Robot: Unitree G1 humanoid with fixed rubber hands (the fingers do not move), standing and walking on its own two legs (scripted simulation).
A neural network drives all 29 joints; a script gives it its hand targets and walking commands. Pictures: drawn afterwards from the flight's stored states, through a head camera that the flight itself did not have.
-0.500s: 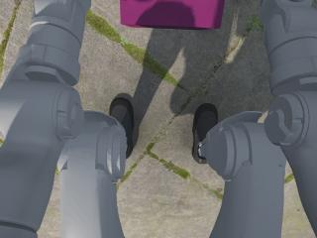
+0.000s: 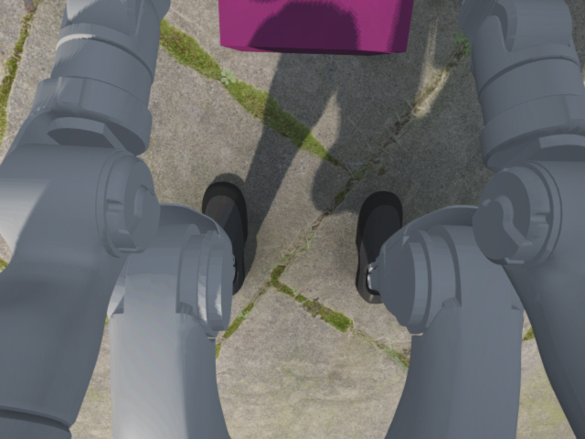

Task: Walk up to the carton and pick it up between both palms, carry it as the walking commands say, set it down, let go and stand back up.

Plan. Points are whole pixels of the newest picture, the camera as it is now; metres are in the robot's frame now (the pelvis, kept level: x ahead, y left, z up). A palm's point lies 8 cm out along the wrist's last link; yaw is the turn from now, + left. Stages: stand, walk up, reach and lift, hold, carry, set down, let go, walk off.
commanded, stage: reach and lift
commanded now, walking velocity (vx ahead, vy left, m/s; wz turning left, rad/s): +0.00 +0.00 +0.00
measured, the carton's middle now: out of the picture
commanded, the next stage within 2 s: none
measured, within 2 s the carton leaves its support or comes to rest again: leaves its support in 0.60 s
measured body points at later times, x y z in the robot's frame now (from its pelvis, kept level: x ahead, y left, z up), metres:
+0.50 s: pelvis +0.00 +0.00 -0.01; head +0.39 +0.01 +0.20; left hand +0.56 +0.16 -0.23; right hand +0.56 -0.13 -0.23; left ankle +0.12 +0.13 -0.35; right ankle +0.11 -0.13 -0.35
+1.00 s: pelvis -0.02 +0.00 +0.00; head +0.36 +0.01 +0.23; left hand +0.56 +0.15 -0.17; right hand +0.56 -0.13 -0.17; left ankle +0.12 +0.13 -0.35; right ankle +0.11 -0.14 -0.35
